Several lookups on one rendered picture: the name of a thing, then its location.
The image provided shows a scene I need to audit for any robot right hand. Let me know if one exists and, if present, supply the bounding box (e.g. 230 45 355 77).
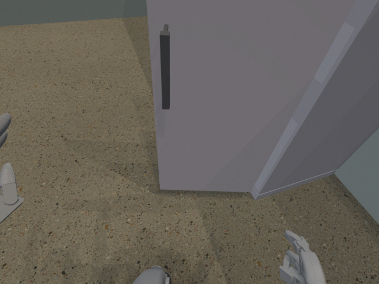
280 230 327 284

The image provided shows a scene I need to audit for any handle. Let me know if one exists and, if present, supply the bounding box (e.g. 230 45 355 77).
160 24 170 109

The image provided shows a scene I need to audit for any left robot shin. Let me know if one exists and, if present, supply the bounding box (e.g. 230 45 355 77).
151 266 165 273

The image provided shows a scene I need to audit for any robot left hand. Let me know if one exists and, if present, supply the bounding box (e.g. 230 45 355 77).
0 113 24 223

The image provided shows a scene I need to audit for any left robot thigh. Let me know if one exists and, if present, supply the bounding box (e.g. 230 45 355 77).
132 269 170 284

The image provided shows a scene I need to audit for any fridge door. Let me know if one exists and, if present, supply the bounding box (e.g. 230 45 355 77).
146 0 356 192

